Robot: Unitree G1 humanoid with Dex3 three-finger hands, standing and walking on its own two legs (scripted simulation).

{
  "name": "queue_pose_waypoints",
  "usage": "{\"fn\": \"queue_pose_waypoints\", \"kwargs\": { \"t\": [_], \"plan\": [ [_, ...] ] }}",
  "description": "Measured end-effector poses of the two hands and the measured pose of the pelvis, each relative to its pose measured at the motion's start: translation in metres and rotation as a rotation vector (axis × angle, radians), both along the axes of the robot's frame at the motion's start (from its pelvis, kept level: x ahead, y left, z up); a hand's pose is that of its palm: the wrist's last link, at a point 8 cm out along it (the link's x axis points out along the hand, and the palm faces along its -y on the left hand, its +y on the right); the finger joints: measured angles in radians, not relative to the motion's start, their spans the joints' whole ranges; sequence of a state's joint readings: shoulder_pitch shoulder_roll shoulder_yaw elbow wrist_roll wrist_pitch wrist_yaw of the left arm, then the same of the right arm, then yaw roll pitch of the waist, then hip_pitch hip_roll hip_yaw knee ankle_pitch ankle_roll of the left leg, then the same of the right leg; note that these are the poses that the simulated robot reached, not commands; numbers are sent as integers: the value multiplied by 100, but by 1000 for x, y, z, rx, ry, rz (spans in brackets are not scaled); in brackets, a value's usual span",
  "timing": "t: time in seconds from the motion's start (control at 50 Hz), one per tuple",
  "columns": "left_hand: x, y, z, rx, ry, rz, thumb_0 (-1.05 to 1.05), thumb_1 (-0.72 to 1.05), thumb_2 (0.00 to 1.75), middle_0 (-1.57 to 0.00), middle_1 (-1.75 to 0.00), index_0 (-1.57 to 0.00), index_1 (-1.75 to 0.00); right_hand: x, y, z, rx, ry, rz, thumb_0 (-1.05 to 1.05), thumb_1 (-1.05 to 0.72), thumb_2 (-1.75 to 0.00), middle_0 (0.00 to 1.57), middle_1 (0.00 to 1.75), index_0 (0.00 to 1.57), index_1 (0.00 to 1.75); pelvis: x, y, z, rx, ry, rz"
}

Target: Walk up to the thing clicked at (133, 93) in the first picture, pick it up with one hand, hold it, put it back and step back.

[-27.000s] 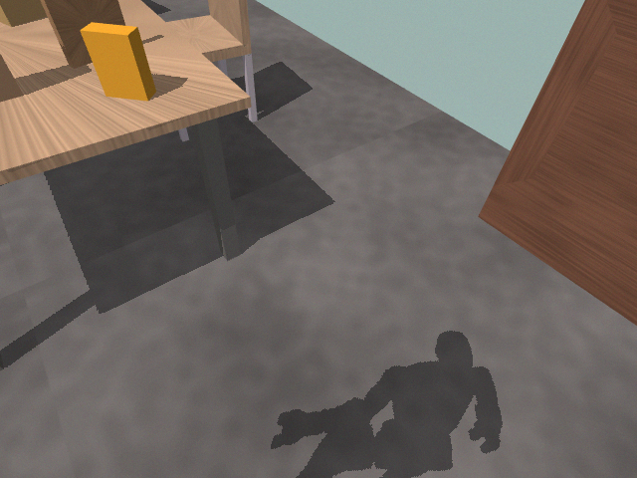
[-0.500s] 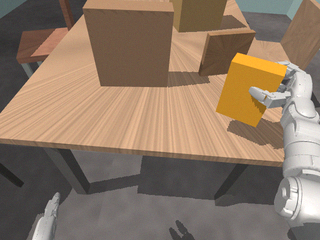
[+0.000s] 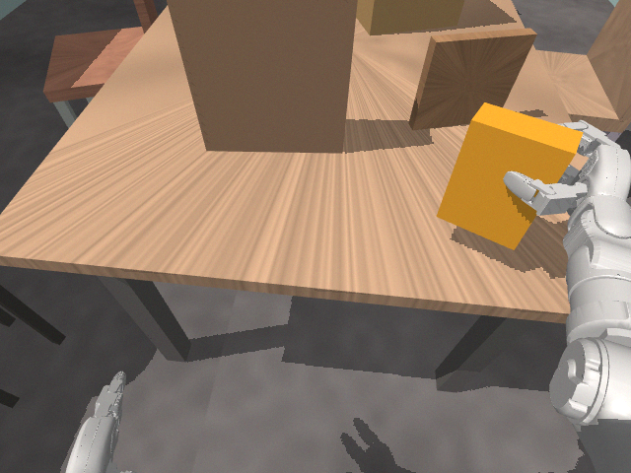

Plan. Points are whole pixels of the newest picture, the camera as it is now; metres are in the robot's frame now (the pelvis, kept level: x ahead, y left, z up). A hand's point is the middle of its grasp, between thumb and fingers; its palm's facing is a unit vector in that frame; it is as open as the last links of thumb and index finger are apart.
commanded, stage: lower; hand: right
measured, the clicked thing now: (500, 180) +0.49 -0.20 +0.11
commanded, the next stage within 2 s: loosen in 0.90 s
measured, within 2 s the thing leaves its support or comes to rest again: neither
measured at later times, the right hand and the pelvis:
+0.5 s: hand (529, 182) +0.50 -0.25 +0.10, palm faces +0.27 +0.96 +0.00, open 9.6 cm; pelvis +0.00 -0.01 -0.02, yaw +0 degrees
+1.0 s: hand (522, 185) +0.52 -0.25 +0.08, palm faces +0.28 +0.96 +0.01, open 9.6 cm; pelvis +0.00 +0.00 -0.03, yaw +0 degrees
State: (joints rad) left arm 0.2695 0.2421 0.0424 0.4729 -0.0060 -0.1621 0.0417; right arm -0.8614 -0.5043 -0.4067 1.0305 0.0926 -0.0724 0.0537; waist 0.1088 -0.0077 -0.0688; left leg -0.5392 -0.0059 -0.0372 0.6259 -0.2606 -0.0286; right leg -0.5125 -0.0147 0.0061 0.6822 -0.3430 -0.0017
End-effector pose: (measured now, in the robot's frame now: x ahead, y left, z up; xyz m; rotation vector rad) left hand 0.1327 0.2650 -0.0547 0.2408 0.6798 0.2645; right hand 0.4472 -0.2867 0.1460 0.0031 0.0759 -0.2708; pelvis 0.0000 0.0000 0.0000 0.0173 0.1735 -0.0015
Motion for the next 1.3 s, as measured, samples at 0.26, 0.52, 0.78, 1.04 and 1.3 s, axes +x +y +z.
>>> {"fn": "queue_pose_waypoints", "kwargs": {
  "t": [0.26, 0.52, 0.78, 1.04, 1.3],
  "plan": [
    [-9, 0, -5, 38, 29, 7, -1, -53, 6, -5, -4, -5, -5, 12, -1, -29, 2, -8, -1, 0, 54, -116, 85, 127, 85, 126, -6, -3, -11, 10, 55, 3],
    [-6, -10, -5, 41, 9, -18, -1, -53, 6, -5, -4, -5, -5, 24, -7, -46, -1, -14, -1, 0, 55, -117, 85, 128, 85, 127, -4, -6, -20, 19, 103, 2],
    [-2, 0, -4, 74, 6, -17, -1, -54, 7, -5, -4, -5, -5, 32, -5, -58, 1, -15, 3, 0, 55, -117, 85, 128, 85, 127, -2, -4, -27, 21, 134, 0],
    [-4, -1, -9, 74, 9, -24, -1, -54, 6, -5, -4, -5, -5, 36, -9, -66, 15, -30, -9, 0, 55, -117, 85, 128, 86, 127, -6, -1, -36, 24, 161, -5],
    [-12, 2, -7, 89, 4, -20, -1, -50, 3, -6, -5, -7, -5, 37, -11, -64, 1, -35, -16, -1, 44, -93, 93, 108, 94, 107, -12, 1, -41, 28, 172, -6]
  ]
}}
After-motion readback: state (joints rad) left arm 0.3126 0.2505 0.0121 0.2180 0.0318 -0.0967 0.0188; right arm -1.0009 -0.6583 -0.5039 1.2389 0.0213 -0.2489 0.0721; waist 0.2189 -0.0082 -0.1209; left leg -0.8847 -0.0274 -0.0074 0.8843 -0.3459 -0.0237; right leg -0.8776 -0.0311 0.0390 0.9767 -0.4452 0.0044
